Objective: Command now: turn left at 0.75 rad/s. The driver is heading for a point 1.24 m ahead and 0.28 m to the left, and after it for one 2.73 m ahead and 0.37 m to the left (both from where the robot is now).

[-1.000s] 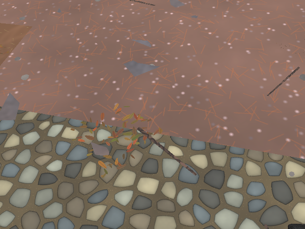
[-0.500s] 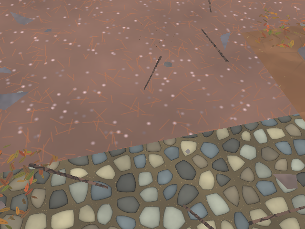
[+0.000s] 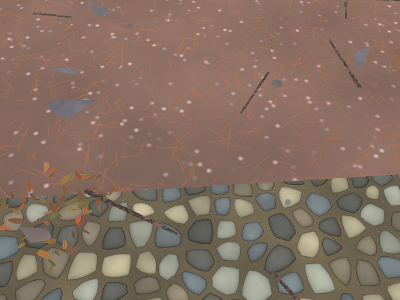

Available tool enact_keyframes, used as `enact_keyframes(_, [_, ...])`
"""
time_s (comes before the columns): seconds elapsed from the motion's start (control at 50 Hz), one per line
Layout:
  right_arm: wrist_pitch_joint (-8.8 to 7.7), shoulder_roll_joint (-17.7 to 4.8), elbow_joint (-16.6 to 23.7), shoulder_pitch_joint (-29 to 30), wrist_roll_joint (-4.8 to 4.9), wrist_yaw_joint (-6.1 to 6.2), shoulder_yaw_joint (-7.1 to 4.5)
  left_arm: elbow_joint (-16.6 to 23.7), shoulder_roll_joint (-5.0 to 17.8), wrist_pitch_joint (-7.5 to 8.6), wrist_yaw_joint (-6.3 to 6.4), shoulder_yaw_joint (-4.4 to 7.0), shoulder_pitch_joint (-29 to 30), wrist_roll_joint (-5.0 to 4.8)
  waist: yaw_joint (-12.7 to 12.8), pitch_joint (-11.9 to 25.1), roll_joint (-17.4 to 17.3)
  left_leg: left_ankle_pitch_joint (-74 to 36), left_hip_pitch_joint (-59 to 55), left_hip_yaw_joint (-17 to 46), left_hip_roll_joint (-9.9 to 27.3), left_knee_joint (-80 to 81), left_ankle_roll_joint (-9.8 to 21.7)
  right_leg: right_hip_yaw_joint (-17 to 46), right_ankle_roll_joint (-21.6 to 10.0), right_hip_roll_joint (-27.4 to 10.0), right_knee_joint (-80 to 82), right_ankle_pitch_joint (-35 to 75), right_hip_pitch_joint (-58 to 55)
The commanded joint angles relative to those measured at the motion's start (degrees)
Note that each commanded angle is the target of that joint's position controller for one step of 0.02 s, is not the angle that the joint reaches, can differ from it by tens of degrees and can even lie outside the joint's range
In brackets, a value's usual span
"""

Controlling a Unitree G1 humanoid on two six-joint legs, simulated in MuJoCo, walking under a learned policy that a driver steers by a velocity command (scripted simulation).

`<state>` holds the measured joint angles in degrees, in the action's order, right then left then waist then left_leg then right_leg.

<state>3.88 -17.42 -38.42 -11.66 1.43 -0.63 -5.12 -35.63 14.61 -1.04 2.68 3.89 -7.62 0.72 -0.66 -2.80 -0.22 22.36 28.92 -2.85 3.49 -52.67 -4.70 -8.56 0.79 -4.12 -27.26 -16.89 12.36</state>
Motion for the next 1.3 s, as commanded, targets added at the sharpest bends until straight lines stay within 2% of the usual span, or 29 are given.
enact_keyframes(0.02, [-0.47,-3.64,7.12,3.33,0.05,-1.32,-0.65,2.41,11.24,0.89,-0.47,3.79,0.44,-0.96,2.0,6.81,9.79,-0.65,-1.79,-2.12,0.05,7.47,2.07,6.79,-11.15,-16.03,4.4,27.18,-7.08])
enact_keyframes(0.08, [0.31,-5.08,6.25,-1.83,0.16,-1.04,-2.1,0.9,10.34,1.35,-1.45,3.92,0.68,-2.54,-1.2,7.51,7.15,-9.1,-13.25,-4.15,-3.34,20.39,6.02,1.63,-5.77,-14.43,-5.15,22.29,-2.83])
enact_keyframes(0.1, [0.04,-9.34,5.45,-6.31,-0.06,0.02,-3.89,-0.19,8.47,1.57,-1.92,3.59,-2.37,-1.88,-2.62,9.0,-1.48,-23.78,-24.13,2.47,-2.11,25.9,9.38,-2.32,-1.45,-9.64,-17.33,15.05,5.22])
enact_keyframes(0.12, [-0.62,-18.42,7.13,-8.01,-0.43,1.07,-5.79,3.85,4.2,1.84,-1.99,2.06,0.17,1.28,-1.35,8.58,-21.23,-50.9,-35.82,28.33,13.24,26.68,19.01,-3.32,4.67,0.17,-38.16,-21.43,27.55])
enact_keyframes(0.14, [-2.65,-17.05,8.33,-8.47,-2.73,0.04,-4.88,5.58,5.89,2.17,-1.51,2.08,5.8,1.02,-5.16,16.15,-16.35,-44.22,-33.91,38.78,19.04,30.83,27.98,10.84,4.71,4.29,-47.21,-25.64,31.91])
enact_keyframes(0.16, [-3.96,-14.85,8.14,-6.47,-2.57,-0.27,-4.08,5.75,8.08,2.24,-1.24,2.53,8.24,-0.42,-4.75,13.49,-10.03,-37.11,-32.59,34.07,16.86,32.31,26.39,13.56,3.49,3.18,-49.04,-21.32,33.16])
enact_keyframes(0.2, [-4.07,-11.21,8.31,-0.69,-0.08,0.84,-2.93,4.43,8.88,2.32,-0.35,2.9,7.14,0.09,-1.1,8.72,-4.17,-29.15,-27.53,27.65,11.4,32.13,20.43,14.92,2.07,1.51,-43.44,-11.2,32.94])
enact_keyframes(0.3, [-2.62,-11.03,9.84,3.02,-0.44,2.87,-2.51,2.02,6.8,2.22,-0.81,2.37,3.56,0.08,1.49,9.85,-4.37,-29.61,-20.96,23.79,5.37,31.43,17.78,14.45,3.84,5.61,-32.33,-1.27,24.52])
enact_keyframes(0.38, [-3.37,-12.1,9.34,0.29,0.55,2.68,-2.47,2.43,7.62,3.74,-2.49,2.31,6.0,-1.36,-0.56,7.63,-8.92,12.73,-18.42,32.76,4.71,38.48,18.27,15.33,3.54,6.84,-19.3,0.95,23.3])
enact_keyframes(0.52, [-4.16,-10.12,9.82,0.65,0.71,1.97,-1.19,2.55,7.6,7.97,-3.67,2.69,6.94,-2.81,-0.22,3.67,-10.41,11.38,-10.6,36.53,1.62,34.93,17.2,14.82,2.49,8.12,-4.96,-0.36,8.62])
enact_keyframes(0.54, [-3.03,-13.12,9.09,3.06,-4.72,-0.83,-2.28,-0.22,7.24,4.88,-3.93,1.4,2.1,1.47,0.76,4.04,-11.32,12.8,-6.8,32.84,-2.48,33.61,15.52,10.1,1.78,9.07,-4.69,-1.26,3.01])
enact_keyframes(0.56, [-2.88,-11.01,9.67,4.33,-4.28,-1.69,-1.81,-0.79,7.26,4.12,-3.4,1.7,-1.71,1.38,3.65,3.17,-8.53,13.75,-1.19,31.41,-4.07,30.4,14.15,9.34,1.06,8.39,-0.71,1.73,-4.56])
enact_keyframes(0.58, [-3.38,-7.95,9.88,4.87,-3.62,-1.68,-0.85,-1.97,9.3,4.24,-2.59,2.14,-7.47,1.41,6.83,3.63,-3.86,15.1,7.25,28.68,-6.08,23.11,12.02,12.06,-0.16,4.84,1.17,-0.4,-14.99])
enact_keyframes(0.6, [-4.33,-2.07,10.62,4.7,-3.06,-1.33,0.88,-2.38,13.96,4.88,-1.92,2.87,-14.04,2.7,9.44,6.21,8.66,14.95,13.18,19.22,-12.01,4.08,9.81,28.76,-2.75,-8.56,9.1,-17.61,-20.77])
enact_keyframes(0.62, [-4.95,-1.13,13.08,5.05,-2.13,-0.86,1.55,-2.25,19.42,5.14,-2.26,3.84,-12.78,4.17,6.75,4.38,13.67,9.41,23.62,15.36,-13.61,-6.76,9.0,55.23,-7.09,-18.65,19.19,-36.04,-18.42])
enact_keyframes(0.66, [-5.37,-6.06,10.68,5.38,-3.79,-1.09,0.85,-2.22,12.83,5.26,-3.27,2.43,-8.48,2.15,3.68,0.48,3.89,-2.18,24.57,15.12,-6.89,-13.31,8.62,47.86,-8.91,-16.73,16.19,-31.86,-12.78])
enact_keyframes(0.7, [-5.57,-6.8,8.75,4.29,-4.64,-2.68,0.56,-3.59,10.75,5.86,-3.09,1.37,-9.92,1.4,3.31,1.31,5.91,-6.64,19.68,13.57,-6.3,-11.79,6.92,34.51,-7.06,-10.1,16.3,-21.75,-10.52])
enact_keyframes(0.8, [-5.54,-5.42,9.63,10.37,-4.62,-3.8,1.79,-8.66,9.91,7.12,-3.56,0.97,-17.8,0.54,4.82,-2.46,7.15,-12.79,21.32,9.7,-5.18,-4.8,5.59,26.3,-10.05,-7.69,20.17,-9.36,-11.36])
enact_keyframes(0.88, [-6.56,-2.2,11.97,18.95,-3.75,-4.83,4.01,-10.76,10.16,6.57,-3.64,0.88,-20.11,0.49,7.07,-4.04,9.43,-13.47,6.44,0.34,-3.25,12.22,5.04,21.97,-10.53,-6.26,22.25,7.71,-4.85])
enact_keyframes(0.92, [-6.84,-2.81,11.28,16.27,-3.64,-4.21,3.88,-12.08,12.88,6.1,-3.44,1.51,-20.35,0.2,4.87,-3.12,10.02,-9.34,-2.39,-0.83,-5.31,16.93,6.32,21.25,-10.5,-7.52,19.11,21.12,-4.5])
enact_keyframes(0.96, [-7.4,-6.03,6.9,2.62,-3.61,-2.04,2.14,-12.83,14.12,6.25,-3.47,1.6,-19.1,-0.36,-3.01,4.48,7.26,-9.03,-22.43,-1.02,-8.62,21.29,7.96,17.65,-9.21,-5.84,2.51,46.18,-2.48])
enact_keyframes(0.98, [-7.77,-8.75,3.83,-8.15,-4.33,-0.58,0.83,-12.23,14.1,6.75,-3.66,1.56,-17.18,-0.82,-8.86,10.87,5.41,-8.93,-39.1,1.95,-5.01,20.65,8.78,16.01,-8.16,-2.97,-12.17,41.81,7.07])
enact_keyframes(1.0, [-8.19,-14.18,3.0,-17.89,-6.01,0.72,-0.71,-9.93,8.08,7.2,-3.82,0.13,-17.43,-1.16,-11.99,20.49,-4.73,16.24,-53.98,21.0,11.74,24.81,10.7,13.66,-7.24,2.35,-33.14,14.99,20.7])
enact_keyframes(1.02, [-7.98,-16.6,2.91,-18.9,-6.21,0.84,-0.87,-7.19,4.49,6.87,-3.85,-0.58,-17.62,-2.12,-9.81,24.84,-13.9,34.95,-52.06,45.67,22.98,37.13,11.82,14.48,-7.69,5.95,-45.53,-10.56,28.87])
enact_keyframes(1.04, [-7.76,-12.42,2.6,-12.38,-5.53,1.01,-0.02,-7.19,7.87,5.82,-3.64,0.3,-13.0,-1.45,-7.33,14.23,-8.07,30.24,-42.62,43.79,20.66,38.64,11.35,15.12,-8.05,3.45,-49.53,-4.17,32.7])
enact_keyframes(1.06, [-7.83,-8.36,2.27,-9.1,-4.95,0.9,0.91,-7.16,7.5,5.36,-4.2,0.27,-11.57,-0.76,-5.14,7.86,-5.12,19.95,-36.1,33.52,18.27,38.15,11.04,14.24,-7.92,0.64,-47.48,0.27,32.67])
enact_keyframes(1.14, [-9.25,-2.74,-0.97,-7.38,-3.18,0.84,2.31,-8.14,3.83,2.29,-6.24,-0.3,-10.32,0.71,-0.16,-0.93,-7.61,-2.3,-25.22,12.85,11.95,43.26,9.4,12.38,-5.43,-3.12,-45.08,3.41,31.57])
enact_keyframes(1.22, [-10.83,-1.0,-4.07,-8.53,-2.73,0.35,2.68,-3.94,2.66,1.5,-7.58,-1.23,-0.84,0.79,1.35,-5.19,-5.49,-20.79,-23.57,-1.63,9.26,46.48,8.35,9.46,-5.29,-2.64,-41.33,12.46,36.13])
enact_keyframes(1.3, [-11.23,-3.47,-6.59,-9.39,-2.92,1.24,2.32,-0.05,3.14,1.89,-8.94,-2.57,7.95,0.62,1.78,-7.47,-1.86,-42.29,-23.28,-12.02,6.92,48.3,6.15,1.07,-7.99,0.24,-23.05,19.02,27.88])
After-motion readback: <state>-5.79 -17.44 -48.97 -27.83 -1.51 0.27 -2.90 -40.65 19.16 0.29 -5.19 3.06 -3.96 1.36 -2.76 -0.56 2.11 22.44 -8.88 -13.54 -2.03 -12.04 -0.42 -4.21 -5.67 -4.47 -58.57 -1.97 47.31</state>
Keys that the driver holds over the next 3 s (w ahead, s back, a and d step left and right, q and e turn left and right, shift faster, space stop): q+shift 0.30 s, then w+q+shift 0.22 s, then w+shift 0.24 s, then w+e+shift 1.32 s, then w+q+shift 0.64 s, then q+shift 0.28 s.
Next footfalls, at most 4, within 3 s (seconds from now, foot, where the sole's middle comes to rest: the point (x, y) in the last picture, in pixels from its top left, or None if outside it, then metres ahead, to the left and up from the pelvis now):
0.10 left None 0.05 0.13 -0.77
0.58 right None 0.20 -0.04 -0.77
0.98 left None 0.30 0.36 -0.77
1.44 right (104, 208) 0.77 0.37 -0.77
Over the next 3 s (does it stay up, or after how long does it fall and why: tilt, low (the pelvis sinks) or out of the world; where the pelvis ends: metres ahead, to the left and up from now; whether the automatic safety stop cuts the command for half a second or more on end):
stays up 1.91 0.12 0.00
